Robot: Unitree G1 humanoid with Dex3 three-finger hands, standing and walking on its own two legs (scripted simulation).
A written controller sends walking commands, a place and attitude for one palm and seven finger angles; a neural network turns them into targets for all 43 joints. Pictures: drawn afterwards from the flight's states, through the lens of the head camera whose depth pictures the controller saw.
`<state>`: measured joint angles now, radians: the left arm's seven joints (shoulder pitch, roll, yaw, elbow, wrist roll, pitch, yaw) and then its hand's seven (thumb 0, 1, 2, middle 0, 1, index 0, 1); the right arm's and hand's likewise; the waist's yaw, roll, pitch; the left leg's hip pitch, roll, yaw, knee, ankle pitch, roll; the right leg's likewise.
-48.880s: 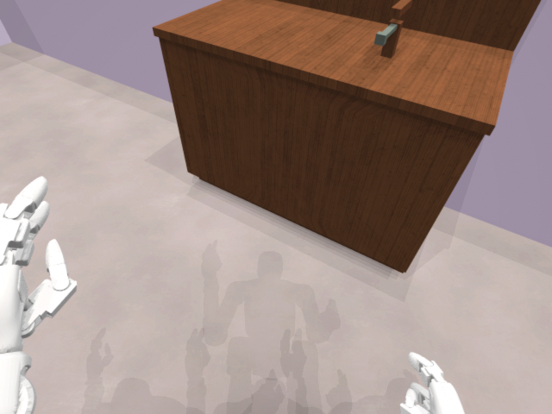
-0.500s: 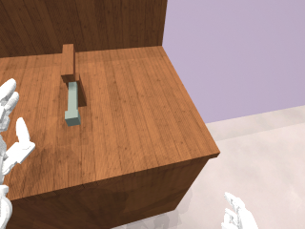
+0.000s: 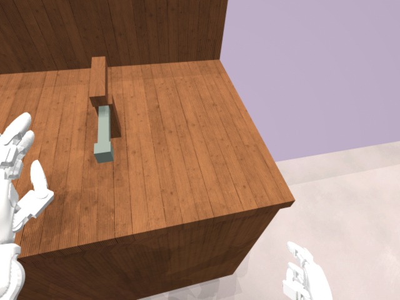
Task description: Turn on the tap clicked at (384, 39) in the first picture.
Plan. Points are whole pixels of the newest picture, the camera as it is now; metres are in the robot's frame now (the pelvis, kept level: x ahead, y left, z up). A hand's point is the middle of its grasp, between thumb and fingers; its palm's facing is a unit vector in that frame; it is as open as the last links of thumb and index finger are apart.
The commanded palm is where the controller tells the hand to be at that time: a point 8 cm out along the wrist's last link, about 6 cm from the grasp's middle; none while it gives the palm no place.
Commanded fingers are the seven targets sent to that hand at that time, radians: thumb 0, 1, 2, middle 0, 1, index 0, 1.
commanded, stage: look again from close up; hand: left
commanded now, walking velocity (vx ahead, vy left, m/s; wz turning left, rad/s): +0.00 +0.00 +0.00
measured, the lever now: (104, 152) +0.33 +0.22 +0.12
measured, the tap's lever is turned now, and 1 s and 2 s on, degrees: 0 0 0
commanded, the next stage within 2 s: shuffle to correct the standing spot in 0.22 s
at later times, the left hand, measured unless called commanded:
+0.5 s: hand (52, 195) +0.22 +0.25 +0.15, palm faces +0.39 -0.85 -0.34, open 7.4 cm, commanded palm +0.16 +0.27 +0.17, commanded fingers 0.00 0.90 0.90 -0.20 -0.30 -0.20 -0.30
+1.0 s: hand (102, 202) +0.22 +0.17 +0.16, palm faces +0.34 -0.86 -0.37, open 7.4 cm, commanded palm +0.16 +0.21 +0.17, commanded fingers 0.00 0.90 0.90 -0.20 -0.30 -0.20 -0.30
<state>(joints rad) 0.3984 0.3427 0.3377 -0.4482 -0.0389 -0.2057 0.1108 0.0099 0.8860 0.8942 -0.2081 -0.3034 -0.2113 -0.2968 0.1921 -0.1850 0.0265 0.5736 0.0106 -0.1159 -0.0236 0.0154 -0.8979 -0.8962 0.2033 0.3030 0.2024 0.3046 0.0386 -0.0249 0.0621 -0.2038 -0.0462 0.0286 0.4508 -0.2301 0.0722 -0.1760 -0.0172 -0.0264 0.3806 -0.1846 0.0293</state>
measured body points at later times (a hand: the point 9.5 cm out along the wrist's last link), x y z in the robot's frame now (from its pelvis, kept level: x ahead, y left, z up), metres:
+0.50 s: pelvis +0.00 -0.01 +0.00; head +0.02 +0.02 +0.45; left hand +0.19 +0.29 +0.17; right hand +0.18 -0.23 -0.07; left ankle +0.01 +0.07 -0.74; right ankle +0.01 -0.14 -0.74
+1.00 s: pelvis -0.01 -0.07 +0.00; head +0.03 -0.06 +0.44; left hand +0.19 +0.22 +0.18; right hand +0.17 -0.31 -0.08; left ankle +0.01 +0.07 -0.74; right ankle +0.01 -0.14 -0.74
